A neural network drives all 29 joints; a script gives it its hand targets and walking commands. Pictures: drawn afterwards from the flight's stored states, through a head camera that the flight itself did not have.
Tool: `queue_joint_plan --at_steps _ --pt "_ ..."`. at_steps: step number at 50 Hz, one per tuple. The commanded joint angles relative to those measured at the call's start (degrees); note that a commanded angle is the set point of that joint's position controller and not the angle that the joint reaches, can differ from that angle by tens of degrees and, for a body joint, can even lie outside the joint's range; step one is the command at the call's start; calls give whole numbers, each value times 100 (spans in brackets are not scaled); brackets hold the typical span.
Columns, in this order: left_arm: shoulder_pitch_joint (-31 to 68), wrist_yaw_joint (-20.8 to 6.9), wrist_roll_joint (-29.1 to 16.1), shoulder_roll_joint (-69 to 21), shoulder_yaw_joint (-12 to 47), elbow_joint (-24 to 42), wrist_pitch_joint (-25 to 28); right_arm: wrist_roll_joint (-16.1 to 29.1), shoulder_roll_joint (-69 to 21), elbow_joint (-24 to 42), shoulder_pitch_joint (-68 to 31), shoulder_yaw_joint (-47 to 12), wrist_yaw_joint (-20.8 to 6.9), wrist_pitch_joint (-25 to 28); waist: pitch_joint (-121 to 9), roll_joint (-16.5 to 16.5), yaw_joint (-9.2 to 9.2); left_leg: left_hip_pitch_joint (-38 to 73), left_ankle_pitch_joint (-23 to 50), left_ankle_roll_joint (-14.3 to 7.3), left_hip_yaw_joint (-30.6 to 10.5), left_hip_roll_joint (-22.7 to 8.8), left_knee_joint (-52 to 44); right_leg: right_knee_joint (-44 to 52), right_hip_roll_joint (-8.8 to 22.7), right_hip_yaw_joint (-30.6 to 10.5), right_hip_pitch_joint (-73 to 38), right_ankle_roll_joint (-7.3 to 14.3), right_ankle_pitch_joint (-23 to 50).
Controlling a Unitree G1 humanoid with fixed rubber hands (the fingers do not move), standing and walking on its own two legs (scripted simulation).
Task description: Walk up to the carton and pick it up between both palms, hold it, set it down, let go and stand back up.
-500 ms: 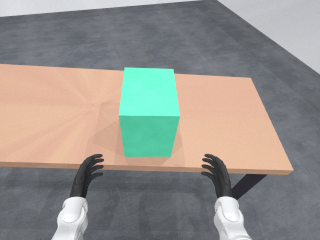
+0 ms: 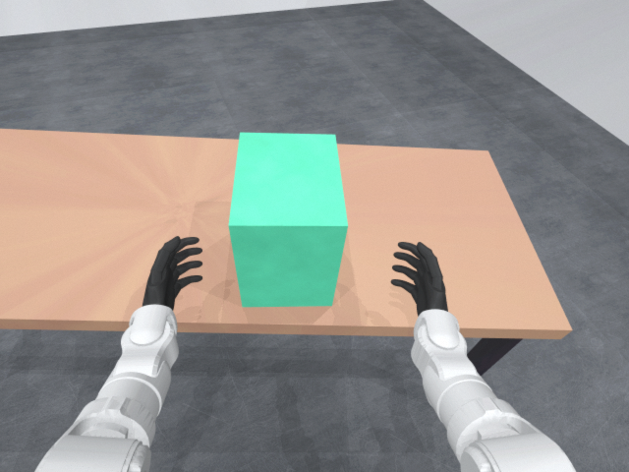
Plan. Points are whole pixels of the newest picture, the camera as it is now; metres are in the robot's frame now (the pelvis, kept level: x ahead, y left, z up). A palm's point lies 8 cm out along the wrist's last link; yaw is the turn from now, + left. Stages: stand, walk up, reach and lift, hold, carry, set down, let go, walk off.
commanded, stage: reach and lift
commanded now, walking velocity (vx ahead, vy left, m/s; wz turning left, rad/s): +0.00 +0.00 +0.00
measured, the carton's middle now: (287, 222) +0.53 +0.05 -0.04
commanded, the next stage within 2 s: none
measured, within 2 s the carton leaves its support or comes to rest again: neither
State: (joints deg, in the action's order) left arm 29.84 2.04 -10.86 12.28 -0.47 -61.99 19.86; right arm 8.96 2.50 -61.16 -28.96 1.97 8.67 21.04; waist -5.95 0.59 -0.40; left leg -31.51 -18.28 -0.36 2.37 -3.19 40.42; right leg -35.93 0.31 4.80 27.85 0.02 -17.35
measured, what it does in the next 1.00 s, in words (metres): stands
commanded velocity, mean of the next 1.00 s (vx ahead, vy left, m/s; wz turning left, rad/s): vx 0.00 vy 0.00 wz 0.00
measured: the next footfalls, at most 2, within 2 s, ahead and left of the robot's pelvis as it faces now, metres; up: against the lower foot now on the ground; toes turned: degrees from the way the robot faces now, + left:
none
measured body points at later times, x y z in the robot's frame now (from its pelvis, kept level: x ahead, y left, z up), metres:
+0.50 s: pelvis +0.00 -0.01 +0.00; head +0.05 +0.01 +0.45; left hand +0.44 +0.20 +0.06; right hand +0.44 -0.15 +0.07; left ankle +0.02 +0.11 -0.72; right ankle +0.00 -0.12 -0.72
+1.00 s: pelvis +0.00 -0.01 +0.00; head +0.09 +0.02 +0.44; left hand +0.49 +0.19 +0.10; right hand +0.48 -0.14 +0.11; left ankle +0.02 +0.11 -0.72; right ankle +0.00 -0.12 -0.72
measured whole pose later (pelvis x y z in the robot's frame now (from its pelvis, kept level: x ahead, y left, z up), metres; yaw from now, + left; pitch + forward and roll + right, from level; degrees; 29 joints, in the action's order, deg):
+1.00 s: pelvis +0.00 -0.01 +0.00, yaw +0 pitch +21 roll -2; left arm 65.9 2.5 -11.9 16.9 0.1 -82.2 9.1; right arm 10.7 6.1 -70.7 -60.8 6.8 9.7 4.6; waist -12.7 1.5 1.9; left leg -42.5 -13.6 0.5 1.6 -3.3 34.9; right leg -30.8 -0.2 5.6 38.8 0.7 -13.2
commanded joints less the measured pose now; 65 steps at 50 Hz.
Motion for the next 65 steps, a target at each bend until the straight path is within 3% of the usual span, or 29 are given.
queue_joint_plan --at_steps 1,10,23,35,45,56,57,58,65 --pt "3068 49 -189 701 29 1040 305 68 619 1190 -2844 -1 9 77 -3269 -647 56 1438 2466 449 -165 232 -280 364 -207 -337 -811 142 1319" --pt "3743 -55 -53 882 -127 615 -121 251 898 926 -3573 -56 144 -287 -3761 -468 56 1580 3330 514 -138 285 -111 364 -263 -265 -995 9 2254" --pt "5248 11 -253 1053 80 -208 -316 447 1102 399 -4938 3 134 -764 -4114 -533 87 1304 3003 476 -77 296 -242 392 -218 -228 -748 -36 2150" --pt "6357 51 -274 1246 104 -577 -532 361 1329 250 -5900 247 139 -1079 -5002 -556 137 1268 3506 494 -20 308 -199 269 -236 -152 -894 -93 2874" --pt "6792 61 -135 1220 54 -865 -764 192 1345 147 -6194 486 113 -1332 -5097 -627 182 1391 3680 502 10 299 -399 440 -224 -117 -900 -85 3058" --pt "6740 43 182 1063 -146 -1170 -530 -223 1148 32 -5943 827 62 -1171 -5048 -677 218 1414 3873 537 35 269 -559 569 -173 -83 -893 -64 3186" --pt "6577 26 170 1317 -165 -1580 -578 -103 1248 -40 -5984 690 -33 -1306 -5000 -650 -86 1266 3441 480 61 196 -690 631 -96 -150 -748 30 2833" --pt "6476 18 127 1273 -150 -1659 -531 -146 1177 -120 -5896 717 -53 -1313 -4849 -547 44 1160 3312 450 40 194 -741 619 -93 -140 -789 19 2790" --pt "6567 -69 236 1092 -333 -1372 123 -734 854 160 -5726 1061 -104 -796 -5360 -555 84 776 3562 465 91 214 -570 357 -54 -169 -903 -47 3242"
